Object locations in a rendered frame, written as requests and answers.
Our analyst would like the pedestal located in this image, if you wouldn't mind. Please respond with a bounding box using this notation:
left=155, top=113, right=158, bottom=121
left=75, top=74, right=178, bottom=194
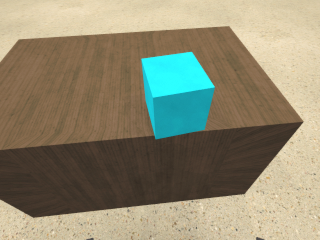
left=0, top=26, right=304, bottom=218

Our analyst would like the carton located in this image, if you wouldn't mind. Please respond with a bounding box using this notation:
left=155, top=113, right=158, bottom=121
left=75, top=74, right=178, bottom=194
left=141, top=52, right=215, bottom=140

